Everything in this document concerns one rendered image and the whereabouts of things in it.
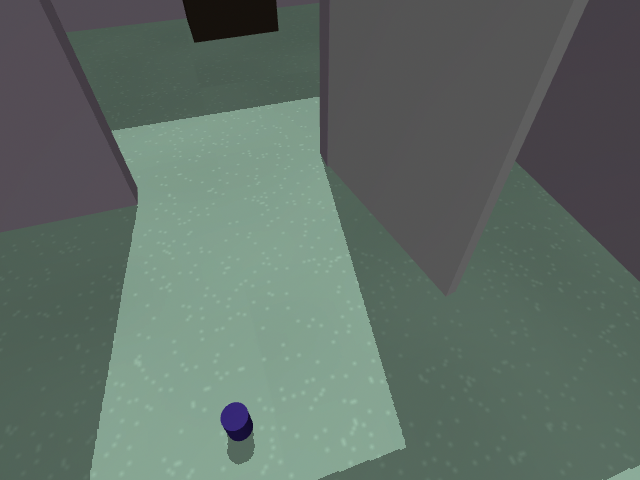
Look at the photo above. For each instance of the can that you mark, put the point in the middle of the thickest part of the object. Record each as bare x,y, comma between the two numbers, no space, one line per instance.
236,421

